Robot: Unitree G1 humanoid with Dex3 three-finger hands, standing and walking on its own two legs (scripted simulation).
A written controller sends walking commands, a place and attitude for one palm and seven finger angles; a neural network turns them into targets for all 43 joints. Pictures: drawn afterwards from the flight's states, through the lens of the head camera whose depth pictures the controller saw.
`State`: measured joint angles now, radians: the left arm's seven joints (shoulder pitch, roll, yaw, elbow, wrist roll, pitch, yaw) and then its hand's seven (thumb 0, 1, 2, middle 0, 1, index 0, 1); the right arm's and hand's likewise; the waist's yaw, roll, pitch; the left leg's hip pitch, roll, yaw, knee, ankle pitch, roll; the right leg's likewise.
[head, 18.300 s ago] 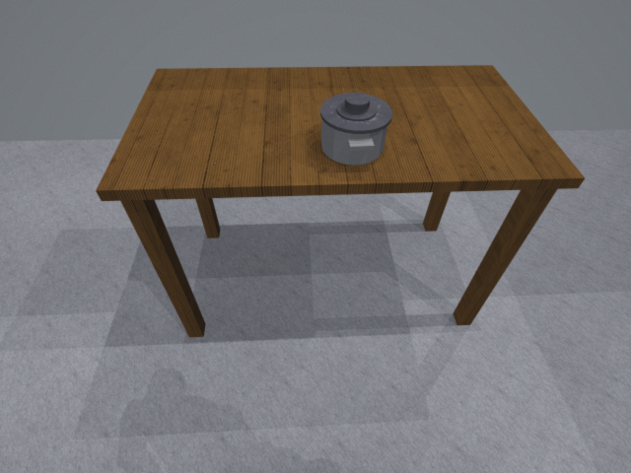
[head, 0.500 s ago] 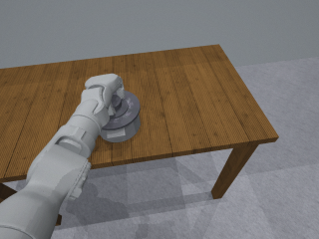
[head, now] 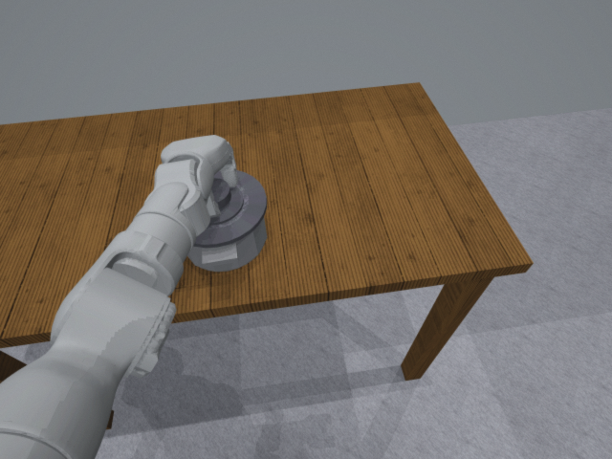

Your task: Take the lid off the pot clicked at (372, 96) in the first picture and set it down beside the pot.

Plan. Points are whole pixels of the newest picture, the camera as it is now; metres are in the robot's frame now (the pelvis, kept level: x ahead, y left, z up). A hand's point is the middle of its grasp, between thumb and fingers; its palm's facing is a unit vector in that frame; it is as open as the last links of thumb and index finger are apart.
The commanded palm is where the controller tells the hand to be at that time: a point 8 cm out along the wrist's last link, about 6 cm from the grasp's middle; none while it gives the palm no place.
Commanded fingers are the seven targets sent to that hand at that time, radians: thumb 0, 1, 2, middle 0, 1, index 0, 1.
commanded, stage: close the fingers and squeeze the knob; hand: left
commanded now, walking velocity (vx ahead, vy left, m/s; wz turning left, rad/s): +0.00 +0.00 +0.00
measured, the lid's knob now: (212, 194) +0.49 +0.12 +0.06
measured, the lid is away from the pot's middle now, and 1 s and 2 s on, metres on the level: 0.01 0.01 0.01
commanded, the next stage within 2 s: lift the lid straight up in 0.16 s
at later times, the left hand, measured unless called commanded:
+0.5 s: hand (209, 191) +0.47 +0.11 +0.09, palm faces -0.36 -0.08 -0.93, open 8.4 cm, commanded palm +0.48 +0.12 +0.17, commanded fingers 0.00 0.52 1.01 -0.83 -1.08 -0.83 -1.08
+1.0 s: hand (204, 169) +0.47 +0.11 +0.13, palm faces -0.31 -0.12 -0.94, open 8.4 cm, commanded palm +0.47 +0.13 +0.21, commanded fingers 0.00 0.52 1.01 -0.83 -1.08 -0.84 -1.08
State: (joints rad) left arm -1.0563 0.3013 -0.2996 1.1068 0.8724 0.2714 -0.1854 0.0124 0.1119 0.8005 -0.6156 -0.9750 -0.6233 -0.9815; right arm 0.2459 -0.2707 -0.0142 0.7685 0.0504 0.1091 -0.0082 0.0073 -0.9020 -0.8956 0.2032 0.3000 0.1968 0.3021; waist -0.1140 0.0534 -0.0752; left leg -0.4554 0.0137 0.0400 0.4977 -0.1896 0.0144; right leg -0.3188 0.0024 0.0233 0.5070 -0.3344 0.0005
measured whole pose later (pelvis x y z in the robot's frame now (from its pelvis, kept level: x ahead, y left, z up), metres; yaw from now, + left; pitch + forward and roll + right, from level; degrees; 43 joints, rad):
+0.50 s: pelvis +0.00 +0.00 +0.00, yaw +0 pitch +8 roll +0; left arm -1.04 0.30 -0.31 1.08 0.86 0.27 -0.17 0.02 0.09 0.82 -0.63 -0.97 -0.64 -0.98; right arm 0.27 -0.27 -0.02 0.78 0.05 0.09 0.00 0.01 -0.90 -0.90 0.20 0.30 0.20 0.30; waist -0.11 0.07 -0.07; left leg -0.45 0.01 0.04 0.49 -0.19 0.02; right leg -0.31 0.00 0.03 0.50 -0.33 0.00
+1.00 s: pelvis +0.01 +0.00 +0.00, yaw +0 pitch +7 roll +1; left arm -1.06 0.31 -0.27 1.01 0.86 0.31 -0.25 0.01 0.09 0.81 -0.64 -0.97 -0.64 -0.98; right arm 0.23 -0.28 -0.02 0.77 0.06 0.09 0.00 0.01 -0.90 -0.90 0.20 0.30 0.20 0.30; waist -0.09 0.07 -0.08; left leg -0.39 0.01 0.05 0.47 -0.19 0.02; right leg -0.26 0.00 0.03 0.49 -0.34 0.00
